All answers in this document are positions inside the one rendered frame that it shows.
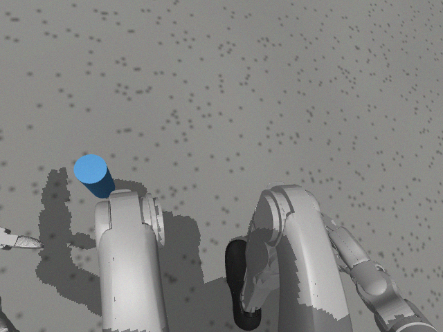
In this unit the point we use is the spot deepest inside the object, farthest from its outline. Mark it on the right robot hand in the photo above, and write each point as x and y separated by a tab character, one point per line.
350	251

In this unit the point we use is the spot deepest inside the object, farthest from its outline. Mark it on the left robot hand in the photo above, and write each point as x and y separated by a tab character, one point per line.
8	241

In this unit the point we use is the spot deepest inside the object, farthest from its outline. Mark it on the can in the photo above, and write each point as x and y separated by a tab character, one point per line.
92	171

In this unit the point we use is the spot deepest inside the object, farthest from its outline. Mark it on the left robot arm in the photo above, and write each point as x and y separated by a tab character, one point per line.
5	324

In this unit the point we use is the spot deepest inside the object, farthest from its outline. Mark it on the right robot foot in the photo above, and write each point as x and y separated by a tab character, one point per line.
235	263

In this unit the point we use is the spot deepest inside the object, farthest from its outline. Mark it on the right robot arm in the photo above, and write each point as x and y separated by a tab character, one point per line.
379	292

